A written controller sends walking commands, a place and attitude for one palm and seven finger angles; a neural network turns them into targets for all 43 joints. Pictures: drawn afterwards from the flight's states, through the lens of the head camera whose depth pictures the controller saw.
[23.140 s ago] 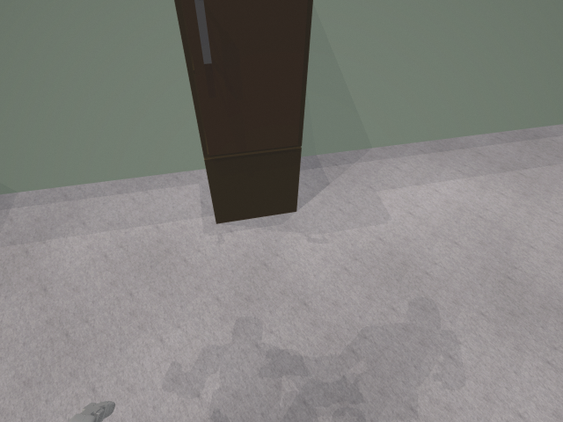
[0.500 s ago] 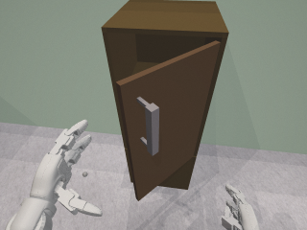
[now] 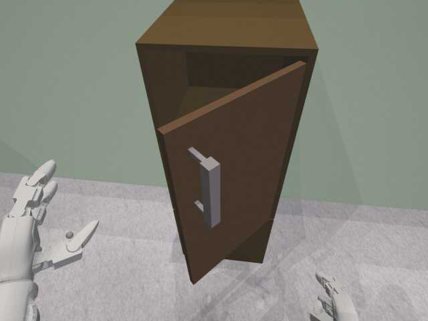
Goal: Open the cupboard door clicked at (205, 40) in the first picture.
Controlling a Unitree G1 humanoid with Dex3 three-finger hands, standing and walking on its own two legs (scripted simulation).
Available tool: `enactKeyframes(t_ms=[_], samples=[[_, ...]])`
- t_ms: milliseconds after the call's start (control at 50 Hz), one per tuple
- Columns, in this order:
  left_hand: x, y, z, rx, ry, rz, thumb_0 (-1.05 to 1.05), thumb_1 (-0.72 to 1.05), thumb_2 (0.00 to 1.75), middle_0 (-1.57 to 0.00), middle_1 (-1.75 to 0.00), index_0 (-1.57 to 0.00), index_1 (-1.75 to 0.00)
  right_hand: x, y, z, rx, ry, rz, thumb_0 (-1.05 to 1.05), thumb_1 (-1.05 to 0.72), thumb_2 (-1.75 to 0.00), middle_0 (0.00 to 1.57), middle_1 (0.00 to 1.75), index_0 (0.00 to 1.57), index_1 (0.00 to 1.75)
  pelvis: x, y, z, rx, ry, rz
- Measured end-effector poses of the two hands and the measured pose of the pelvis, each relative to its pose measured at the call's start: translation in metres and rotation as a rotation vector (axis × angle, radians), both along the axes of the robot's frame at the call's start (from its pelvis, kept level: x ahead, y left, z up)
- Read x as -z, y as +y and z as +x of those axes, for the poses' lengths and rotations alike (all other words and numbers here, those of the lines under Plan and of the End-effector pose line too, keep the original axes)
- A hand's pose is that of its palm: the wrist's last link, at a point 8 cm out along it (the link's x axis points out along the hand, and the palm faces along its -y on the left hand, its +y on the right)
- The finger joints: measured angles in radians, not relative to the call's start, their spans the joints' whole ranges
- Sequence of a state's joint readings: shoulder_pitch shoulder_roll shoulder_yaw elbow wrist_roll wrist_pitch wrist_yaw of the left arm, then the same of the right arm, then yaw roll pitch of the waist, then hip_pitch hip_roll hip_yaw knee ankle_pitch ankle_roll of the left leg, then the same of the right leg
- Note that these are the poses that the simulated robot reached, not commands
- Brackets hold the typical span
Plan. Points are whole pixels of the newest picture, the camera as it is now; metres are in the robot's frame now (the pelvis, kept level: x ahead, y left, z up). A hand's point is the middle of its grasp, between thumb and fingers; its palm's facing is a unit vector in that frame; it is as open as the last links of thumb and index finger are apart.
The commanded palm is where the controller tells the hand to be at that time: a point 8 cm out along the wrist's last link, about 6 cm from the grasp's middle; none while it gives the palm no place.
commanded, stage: draw the hand back to the body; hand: left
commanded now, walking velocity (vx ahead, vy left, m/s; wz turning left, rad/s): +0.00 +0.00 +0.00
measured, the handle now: (203, 188) +0.32 +0.06 +0.11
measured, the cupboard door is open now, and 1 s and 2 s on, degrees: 48 48 48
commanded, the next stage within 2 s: step back with the hand held close in 0.54 s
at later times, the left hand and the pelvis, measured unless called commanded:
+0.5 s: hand (63, 227) +0.20 +0.25 +0.15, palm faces +0.44 -0.82 -0.38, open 7.5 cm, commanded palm +0.15 +0.29 +0.17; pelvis +0.01 -0.01 +0.00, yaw +0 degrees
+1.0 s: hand (51, 247) +0.17 +0.25 +0.14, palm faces +0.34 -0.81 -0.48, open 7.4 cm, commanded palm +0.11 +0.30 +0.17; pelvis -0.04 +0.00 +0.00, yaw -1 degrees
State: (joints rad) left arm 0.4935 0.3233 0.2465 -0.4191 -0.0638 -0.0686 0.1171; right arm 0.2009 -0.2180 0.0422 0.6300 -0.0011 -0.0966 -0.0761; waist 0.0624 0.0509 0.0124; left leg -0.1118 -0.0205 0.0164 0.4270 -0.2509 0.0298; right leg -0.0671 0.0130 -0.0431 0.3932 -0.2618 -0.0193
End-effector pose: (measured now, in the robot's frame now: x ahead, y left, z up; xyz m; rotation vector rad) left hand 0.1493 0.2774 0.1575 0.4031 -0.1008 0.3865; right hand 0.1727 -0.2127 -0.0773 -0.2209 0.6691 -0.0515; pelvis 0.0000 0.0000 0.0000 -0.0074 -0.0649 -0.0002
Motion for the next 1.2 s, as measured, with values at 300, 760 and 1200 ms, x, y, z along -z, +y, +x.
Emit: enactKeyframes(t_ms=[300,760,1200], samples=[[-0.007,0.018,0.005,-0.091,-0.016,0.021,0.01,0.79,0.86,-0.21,-0.30,-0.20,-0.30,-0.002,-0.013,0.013,0.012,0.012,-0.005,0.02,-0.90,-0.90,0.20,0.30,0.20,0.30,-0.002,-0.008,0.006,0.001,0.003,0.002],[-0.020,0.005,-0.005,-0.046,-0.041,0.080,0.02,0.89,0.90,-0.21,-0.30,-0.21,-0.30,0.001,-0.023,-0.003,0.036,0.031,0.013,0.02,-0.90,-0.90,0.20,0.30,0.20,0.30,-0.001,-0.016,-0.006,-0.002,0.017,-0.006],[-0.015,0.032,-0.059,0.053,-0.069,0.171,0.02,0.88,0.90,-0.22,-0.30,-0.21,-0.30,-0.005,-0.018,-0.090,0.152,0.068,-0.071,0.02,-0.90,-0.90,0.20,0.30,0.20,0.30,0.009,0.015,-0.074,0.014,0.055,-0.018]])
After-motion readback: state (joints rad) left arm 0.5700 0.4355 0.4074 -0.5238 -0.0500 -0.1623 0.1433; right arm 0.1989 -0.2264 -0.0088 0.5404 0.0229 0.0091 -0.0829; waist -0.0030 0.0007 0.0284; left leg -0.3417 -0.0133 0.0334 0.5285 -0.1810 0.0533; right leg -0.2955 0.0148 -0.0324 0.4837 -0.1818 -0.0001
